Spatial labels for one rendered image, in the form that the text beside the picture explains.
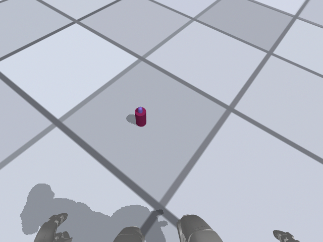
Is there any right robot hand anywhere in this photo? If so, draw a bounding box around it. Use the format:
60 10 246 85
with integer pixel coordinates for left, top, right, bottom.
273 230 300 242

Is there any bottle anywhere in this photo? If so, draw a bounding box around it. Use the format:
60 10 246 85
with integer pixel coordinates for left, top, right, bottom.
135 107 146 127

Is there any left robot hand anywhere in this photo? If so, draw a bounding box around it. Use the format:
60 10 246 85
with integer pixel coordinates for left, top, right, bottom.
34 213 72 242

